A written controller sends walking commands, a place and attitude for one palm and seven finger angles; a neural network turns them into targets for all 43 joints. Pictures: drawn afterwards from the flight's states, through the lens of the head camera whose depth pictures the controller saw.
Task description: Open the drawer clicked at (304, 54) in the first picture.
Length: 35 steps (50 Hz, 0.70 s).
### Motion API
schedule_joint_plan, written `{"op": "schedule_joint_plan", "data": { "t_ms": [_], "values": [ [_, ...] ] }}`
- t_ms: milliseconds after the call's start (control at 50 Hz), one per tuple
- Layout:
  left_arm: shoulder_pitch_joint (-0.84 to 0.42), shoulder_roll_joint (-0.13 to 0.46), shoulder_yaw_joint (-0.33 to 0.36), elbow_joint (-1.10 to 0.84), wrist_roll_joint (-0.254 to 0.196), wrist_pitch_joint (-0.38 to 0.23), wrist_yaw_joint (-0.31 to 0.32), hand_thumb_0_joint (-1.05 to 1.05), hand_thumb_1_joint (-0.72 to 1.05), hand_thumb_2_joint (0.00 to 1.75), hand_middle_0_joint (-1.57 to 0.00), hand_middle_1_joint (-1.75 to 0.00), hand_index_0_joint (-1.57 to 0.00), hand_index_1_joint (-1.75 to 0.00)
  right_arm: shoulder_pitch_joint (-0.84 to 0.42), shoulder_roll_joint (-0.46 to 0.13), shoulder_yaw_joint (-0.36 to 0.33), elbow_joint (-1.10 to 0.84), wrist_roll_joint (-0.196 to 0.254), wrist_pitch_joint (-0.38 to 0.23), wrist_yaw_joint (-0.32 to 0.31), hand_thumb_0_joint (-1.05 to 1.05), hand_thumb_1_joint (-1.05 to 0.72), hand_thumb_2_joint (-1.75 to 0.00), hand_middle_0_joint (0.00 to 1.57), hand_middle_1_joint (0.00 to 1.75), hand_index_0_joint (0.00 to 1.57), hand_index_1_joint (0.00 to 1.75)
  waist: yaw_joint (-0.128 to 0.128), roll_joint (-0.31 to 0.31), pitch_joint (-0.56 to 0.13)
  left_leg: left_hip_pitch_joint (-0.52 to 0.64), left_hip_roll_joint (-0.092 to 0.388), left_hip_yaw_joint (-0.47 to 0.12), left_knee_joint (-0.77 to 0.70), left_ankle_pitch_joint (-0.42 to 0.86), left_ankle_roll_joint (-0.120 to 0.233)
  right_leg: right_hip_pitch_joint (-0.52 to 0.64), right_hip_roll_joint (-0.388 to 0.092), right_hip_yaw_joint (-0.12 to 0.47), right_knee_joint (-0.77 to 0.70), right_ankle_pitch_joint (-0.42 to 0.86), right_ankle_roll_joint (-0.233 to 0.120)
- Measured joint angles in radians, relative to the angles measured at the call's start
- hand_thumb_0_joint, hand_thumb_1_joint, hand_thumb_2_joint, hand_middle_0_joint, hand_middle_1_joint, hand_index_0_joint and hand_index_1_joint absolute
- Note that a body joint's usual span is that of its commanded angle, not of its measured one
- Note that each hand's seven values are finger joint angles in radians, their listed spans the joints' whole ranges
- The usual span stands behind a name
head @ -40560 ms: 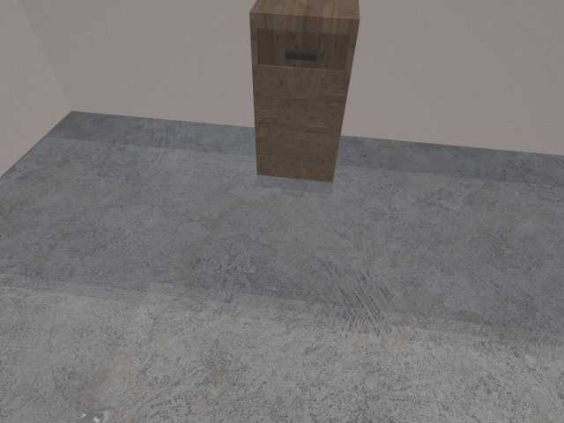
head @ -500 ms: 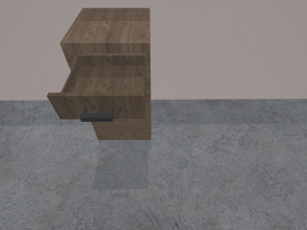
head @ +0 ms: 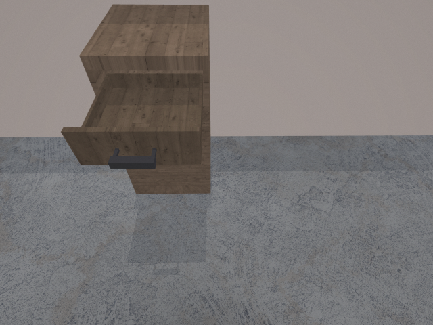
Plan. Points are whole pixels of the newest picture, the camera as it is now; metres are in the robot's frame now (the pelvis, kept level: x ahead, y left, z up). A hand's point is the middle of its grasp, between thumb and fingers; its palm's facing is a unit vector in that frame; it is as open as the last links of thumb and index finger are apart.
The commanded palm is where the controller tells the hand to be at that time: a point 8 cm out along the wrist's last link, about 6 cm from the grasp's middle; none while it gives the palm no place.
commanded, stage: look to check the result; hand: left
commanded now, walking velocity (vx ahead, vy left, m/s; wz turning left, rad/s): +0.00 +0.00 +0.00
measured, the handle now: (134, 156) +0.54 +0.27 -0.08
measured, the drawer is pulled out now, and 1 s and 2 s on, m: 0.30 0.30 0.30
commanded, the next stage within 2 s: stand and wait in 0.26 s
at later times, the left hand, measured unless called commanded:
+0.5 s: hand out of the picture +0.02 +0.18 -0.17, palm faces +0.05 -0.98 -0.21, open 7.4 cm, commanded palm none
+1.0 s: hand out of the picture +0.04 +0.19 -0.17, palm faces +0.04 -0.97 -0.24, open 7.4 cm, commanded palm none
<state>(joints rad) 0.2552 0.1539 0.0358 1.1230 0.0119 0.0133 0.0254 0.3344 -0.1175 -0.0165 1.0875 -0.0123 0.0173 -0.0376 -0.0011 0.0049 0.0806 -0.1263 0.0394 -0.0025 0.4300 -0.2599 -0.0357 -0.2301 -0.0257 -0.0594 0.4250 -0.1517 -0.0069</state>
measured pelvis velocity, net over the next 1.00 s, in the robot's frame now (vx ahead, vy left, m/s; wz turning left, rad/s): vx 0.01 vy -0.01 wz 0.00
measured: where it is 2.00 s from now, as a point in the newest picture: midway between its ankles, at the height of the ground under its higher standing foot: outside the picture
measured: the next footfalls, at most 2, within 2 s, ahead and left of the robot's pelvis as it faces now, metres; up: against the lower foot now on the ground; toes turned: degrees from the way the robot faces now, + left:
none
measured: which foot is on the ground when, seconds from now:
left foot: down 0.00-1.00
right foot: down 0.00-1.00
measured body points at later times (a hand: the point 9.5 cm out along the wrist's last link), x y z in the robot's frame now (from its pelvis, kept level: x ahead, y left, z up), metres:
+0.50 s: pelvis +0.01 +0.00 +0.00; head +0.02 +0.00 +0.45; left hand +0.02 +0.23 -0.16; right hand -0.01 -0.22 -0.16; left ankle -0.01 +0.14 -0.74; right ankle +0.05 -0.12 -0.74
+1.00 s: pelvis +0.01 -0.01 +0.00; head +0.03 -0.01 +0.45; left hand +0.04 +0.24 -0.15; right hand +0.02 -0.24 -0.16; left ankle -0.01 +0.14 -0.74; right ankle +0.05 -0.12 -0.74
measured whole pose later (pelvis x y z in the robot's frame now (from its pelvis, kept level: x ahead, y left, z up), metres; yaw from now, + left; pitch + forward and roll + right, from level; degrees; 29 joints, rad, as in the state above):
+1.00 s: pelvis +0.01 -0.01 +0.00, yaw +0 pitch -2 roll +0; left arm 0.19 0.19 0.04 1.13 0.01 0.00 0.02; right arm 0.25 -0.17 -0.02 1.10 -0.01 0.01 -0.03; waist 0.00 0.01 0.09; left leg -0.09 0.05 -0.01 0.37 -0.25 -0.04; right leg -0.20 -0.02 -0.06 0.39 -0.15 -0.01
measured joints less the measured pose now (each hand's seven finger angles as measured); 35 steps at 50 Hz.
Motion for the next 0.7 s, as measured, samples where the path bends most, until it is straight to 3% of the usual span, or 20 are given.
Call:
{"op": "schedule_joint_plan", "data": {
  "t_ms": [700],
  "values": [
    [-0.05,0.026,0.004,0.002,-0.001,-0.009,-0.004,0.01,0.91,0.9,-0.2,-0.3,-0.2,-0.3,-0.052,-0.034,-0.004,0.005,0.0,-0.008,0.002,0.01,-0.9,-0.9,0.2,0.29,0.2,0.3,0.0,0.003,0.005,0.024,0.002,-0.001,-0.037,0.007,-0.004,0.017,0.002,-0.002,-0.02,-0.002,-0.002]
  ]
}}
